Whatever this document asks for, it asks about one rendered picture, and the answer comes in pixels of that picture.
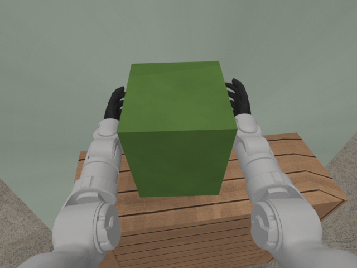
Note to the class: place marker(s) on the carton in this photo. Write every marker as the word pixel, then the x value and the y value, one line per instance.
pixel 177 128

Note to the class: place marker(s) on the left robot hand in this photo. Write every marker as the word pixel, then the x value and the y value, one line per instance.
pixel 113 109

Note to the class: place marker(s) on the right robot hand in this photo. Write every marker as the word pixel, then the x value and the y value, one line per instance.
pixel 241 103

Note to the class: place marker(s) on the robot left upper arm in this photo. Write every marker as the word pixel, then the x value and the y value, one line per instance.
pixel 83 235

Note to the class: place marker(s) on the left robot forearm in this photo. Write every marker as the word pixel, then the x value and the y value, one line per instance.
pixel 98 179

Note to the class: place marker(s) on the pedestal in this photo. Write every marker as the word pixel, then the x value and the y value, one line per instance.
pixel 210 231

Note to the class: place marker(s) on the right robot forearm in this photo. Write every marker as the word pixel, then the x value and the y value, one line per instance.
pixel 264 177

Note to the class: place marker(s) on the robot right upper arm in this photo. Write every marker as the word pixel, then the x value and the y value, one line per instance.
pixel 289 229

